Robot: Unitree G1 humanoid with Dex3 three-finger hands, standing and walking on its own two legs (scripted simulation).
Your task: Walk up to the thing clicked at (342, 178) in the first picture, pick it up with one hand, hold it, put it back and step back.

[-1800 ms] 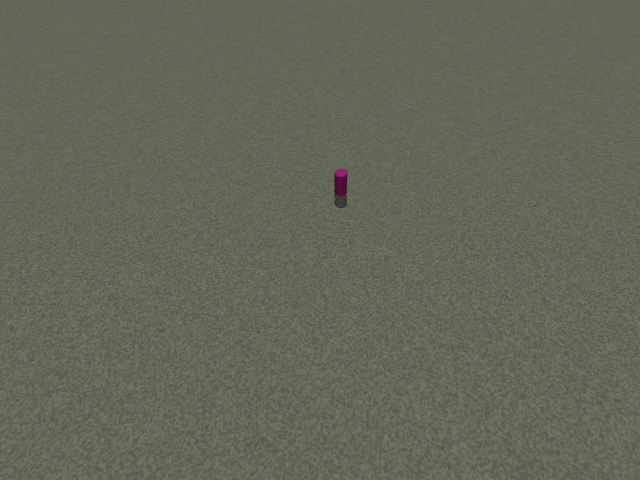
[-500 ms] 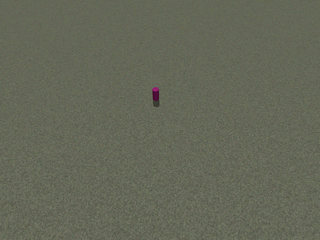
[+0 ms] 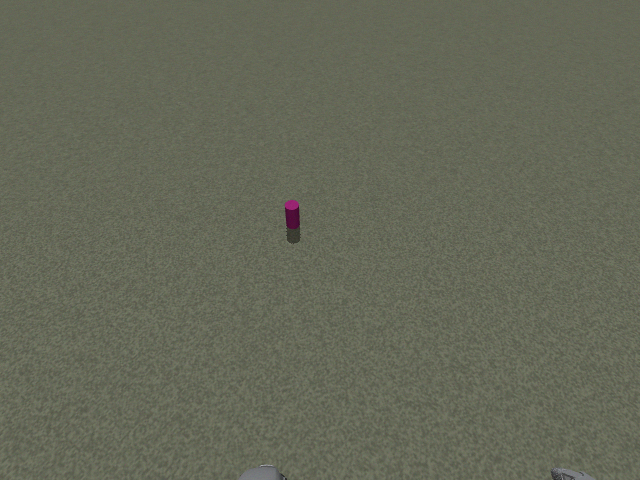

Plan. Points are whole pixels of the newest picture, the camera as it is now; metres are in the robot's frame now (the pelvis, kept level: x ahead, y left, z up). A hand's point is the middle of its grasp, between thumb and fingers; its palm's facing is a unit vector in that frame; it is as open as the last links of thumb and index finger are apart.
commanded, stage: walk up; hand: left
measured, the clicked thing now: (292, 214) +1.20 +0.21 -0.70
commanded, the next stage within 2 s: none
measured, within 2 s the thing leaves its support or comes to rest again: neither
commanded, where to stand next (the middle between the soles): +0.83 +0.01 m, yaw -3 degrees
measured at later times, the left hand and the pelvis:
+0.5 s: hand (199, 339) +0.33 +0.24 -0.11, palm faces -0.07 -0.89 -0.44, open 7.4 cm; pelvis +0.23 -0.04 +0.00, yaw -3 degrees
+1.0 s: hand (207, 270) +0.50 +0.27 -0.14, palm faces -0.11 -0.93 -0.36, open 7.4 cm; pelvis +0.44 +0.00 +0.00, yaw -4 degrees
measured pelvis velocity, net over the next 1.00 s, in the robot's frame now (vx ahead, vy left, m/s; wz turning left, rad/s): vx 0.44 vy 0.00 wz -0.06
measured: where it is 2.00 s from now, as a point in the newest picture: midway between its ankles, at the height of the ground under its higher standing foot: (337, 313)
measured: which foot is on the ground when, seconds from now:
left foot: down 0.00-0.40, up 0.42-0.80, down 0.82-1.00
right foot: down 0.00-0.04, up 0.06-0.36, down 0.38-0.84, up 0.86-1.00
